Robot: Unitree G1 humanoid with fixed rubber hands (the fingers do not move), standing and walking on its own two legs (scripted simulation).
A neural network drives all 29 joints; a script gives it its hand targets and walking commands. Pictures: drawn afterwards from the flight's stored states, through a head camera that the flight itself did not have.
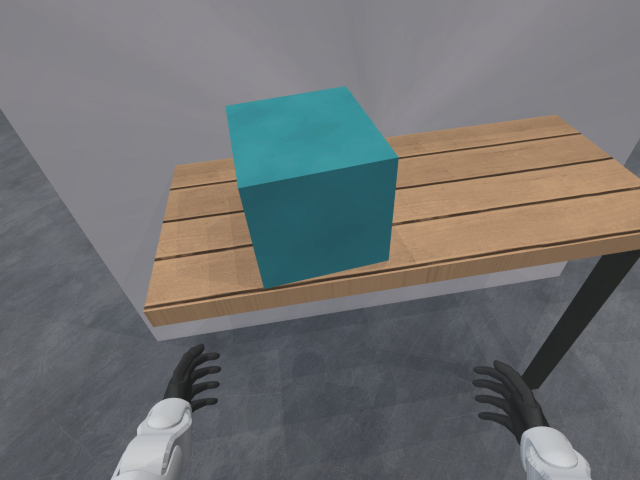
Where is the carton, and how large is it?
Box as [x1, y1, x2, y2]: [225, 86, 398, 288]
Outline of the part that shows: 345,86 225,106 238,189 264,288 388,259 398,157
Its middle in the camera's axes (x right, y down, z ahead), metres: -0.02 -0.10 +0.68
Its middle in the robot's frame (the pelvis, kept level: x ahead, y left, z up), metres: +0.59 +0.05 +0.07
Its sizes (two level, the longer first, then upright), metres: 0.255 0.224 0.213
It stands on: a table, 0.73 m high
